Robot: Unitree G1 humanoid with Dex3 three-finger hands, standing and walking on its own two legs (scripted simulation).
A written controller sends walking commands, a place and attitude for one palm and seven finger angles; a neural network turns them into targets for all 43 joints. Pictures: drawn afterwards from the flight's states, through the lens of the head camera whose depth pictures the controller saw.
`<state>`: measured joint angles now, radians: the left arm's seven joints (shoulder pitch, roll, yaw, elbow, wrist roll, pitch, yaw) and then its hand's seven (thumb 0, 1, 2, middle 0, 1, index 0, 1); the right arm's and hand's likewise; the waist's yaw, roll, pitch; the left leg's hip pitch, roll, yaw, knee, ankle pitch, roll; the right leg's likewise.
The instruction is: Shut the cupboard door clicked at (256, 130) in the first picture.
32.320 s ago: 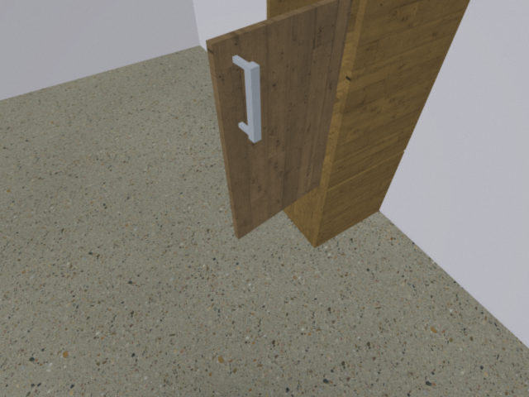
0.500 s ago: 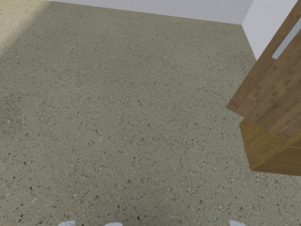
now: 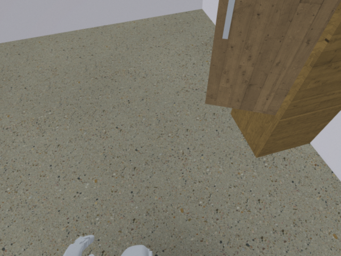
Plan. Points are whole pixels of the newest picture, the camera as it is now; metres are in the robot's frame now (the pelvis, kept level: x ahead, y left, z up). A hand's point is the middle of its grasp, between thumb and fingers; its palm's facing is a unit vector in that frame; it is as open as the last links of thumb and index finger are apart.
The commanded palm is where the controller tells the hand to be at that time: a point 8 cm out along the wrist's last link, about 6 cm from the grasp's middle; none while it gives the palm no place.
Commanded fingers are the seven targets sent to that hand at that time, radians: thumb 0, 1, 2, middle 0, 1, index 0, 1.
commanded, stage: turn to face it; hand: left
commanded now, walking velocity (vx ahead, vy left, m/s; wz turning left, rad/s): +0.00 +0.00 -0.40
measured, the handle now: (230, 11) +0.81 -0.17 +0.14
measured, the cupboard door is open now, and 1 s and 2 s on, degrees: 60 60 60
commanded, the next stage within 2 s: take the last steps up to it in 0.36 s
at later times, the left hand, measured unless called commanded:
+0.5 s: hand (101, 250) +0.15 +0.20 -0.16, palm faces -0.17 -0.96 -0.21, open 7.4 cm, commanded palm none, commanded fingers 0.00 0.90 0.90 -0.20 -0.30 -0.20 -0.30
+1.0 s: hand (125, 227) +0.21 +0.15 -0.18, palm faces -0.31 -0.94 -0.14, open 7.4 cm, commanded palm none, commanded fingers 0.00 0.90 0.90 -0.20 -0.30 -0.20 -0.30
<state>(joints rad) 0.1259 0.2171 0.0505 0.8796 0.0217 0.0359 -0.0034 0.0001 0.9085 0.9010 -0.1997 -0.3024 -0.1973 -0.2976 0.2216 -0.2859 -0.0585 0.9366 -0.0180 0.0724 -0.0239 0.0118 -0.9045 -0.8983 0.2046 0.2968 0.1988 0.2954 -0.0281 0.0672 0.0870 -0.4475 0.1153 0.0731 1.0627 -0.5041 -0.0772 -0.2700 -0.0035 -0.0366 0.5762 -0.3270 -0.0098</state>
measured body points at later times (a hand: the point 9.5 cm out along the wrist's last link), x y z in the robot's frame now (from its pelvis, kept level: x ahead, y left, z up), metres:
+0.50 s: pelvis +0.03 +0.02 +0.01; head +0.07 +0.02 +0.46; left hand +0.16 +0.25 -0.14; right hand +0.03 -0.23 -0.13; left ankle +0.04 +0.13 -0.73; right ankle -0.03 -0.11 -0.69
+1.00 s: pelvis +0.13 -0.02 +0.01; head +0.16 +0.00 +0.46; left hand +0.23 +0.20 -0.16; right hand +0.08 -0.27 -0.12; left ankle +0.16 +0.08 -0.73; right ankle +0.03 -0.13 -0.64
